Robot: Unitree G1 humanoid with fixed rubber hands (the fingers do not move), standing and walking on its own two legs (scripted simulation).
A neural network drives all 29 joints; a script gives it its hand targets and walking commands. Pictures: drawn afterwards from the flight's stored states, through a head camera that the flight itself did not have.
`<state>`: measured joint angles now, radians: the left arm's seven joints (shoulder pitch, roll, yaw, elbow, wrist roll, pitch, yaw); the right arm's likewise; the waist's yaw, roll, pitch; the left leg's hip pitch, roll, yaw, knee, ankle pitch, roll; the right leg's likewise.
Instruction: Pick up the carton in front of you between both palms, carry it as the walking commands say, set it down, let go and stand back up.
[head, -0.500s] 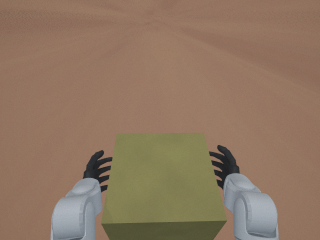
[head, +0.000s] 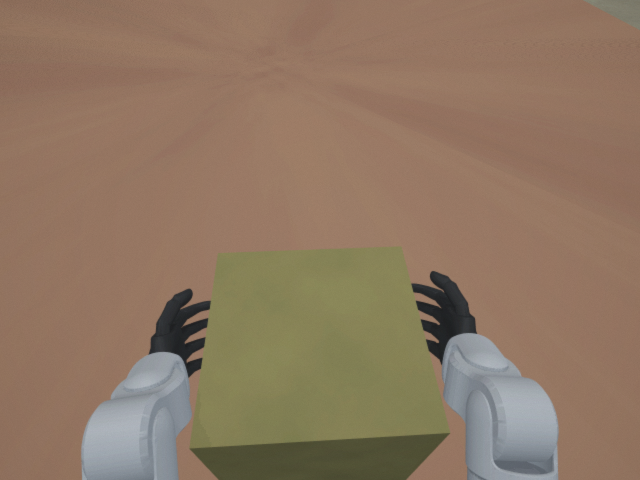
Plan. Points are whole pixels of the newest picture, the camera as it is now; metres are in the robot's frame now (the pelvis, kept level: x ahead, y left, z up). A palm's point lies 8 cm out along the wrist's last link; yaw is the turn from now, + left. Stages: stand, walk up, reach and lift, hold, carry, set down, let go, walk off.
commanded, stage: carry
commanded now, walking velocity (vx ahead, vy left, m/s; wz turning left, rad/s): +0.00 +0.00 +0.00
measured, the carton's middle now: (314, 378) +0.26 +0.01 +0.03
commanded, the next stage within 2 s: none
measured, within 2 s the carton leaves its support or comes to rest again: neither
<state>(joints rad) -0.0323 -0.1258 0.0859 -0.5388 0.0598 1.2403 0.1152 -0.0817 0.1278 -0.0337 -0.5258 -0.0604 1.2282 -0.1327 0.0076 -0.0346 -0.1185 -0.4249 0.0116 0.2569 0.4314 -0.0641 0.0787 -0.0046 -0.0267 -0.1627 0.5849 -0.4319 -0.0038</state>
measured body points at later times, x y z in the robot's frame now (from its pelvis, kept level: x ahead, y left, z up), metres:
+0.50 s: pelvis +0.17 -0.06 +0.01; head +0.14 -0.08 +0.46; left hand +0.43 +0.10 +0.11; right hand +0.44 -0.21 +0.11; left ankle +0.10 +0.08 -0.73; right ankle +0.16 -0.16 -0.73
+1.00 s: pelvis +0.19 -0.06 +0.00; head +0.20 -0.05 +0.45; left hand +0.46 +0.10 +0.04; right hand +0.48 -0.20 +0.05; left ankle +0.10 +0.08 -0.73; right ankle +0.16 -0.16 -0.73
